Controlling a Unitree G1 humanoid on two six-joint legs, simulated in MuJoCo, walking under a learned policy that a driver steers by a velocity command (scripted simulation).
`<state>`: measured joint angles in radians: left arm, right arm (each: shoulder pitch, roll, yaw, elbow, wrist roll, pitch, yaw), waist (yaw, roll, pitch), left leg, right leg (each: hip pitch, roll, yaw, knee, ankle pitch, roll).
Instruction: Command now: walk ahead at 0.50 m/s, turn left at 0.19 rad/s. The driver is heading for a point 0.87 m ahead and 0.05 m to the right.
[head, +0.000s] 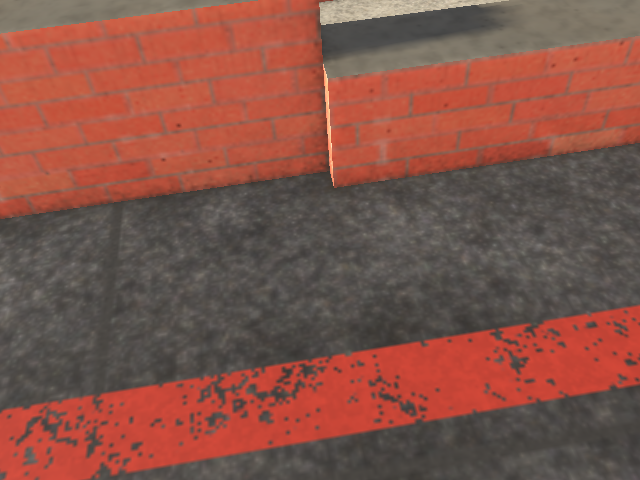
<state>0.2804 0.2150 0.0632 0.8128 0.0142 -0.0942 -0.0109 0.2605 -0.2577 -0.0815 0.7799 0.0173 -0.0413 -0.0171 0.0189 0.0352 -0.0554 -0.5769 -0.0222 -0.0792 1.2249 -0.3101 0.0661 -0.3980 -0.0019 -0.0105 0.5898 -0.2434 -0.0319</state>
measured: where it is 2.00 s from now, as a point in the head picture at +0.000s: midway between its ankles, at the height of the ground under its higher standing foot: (350, 341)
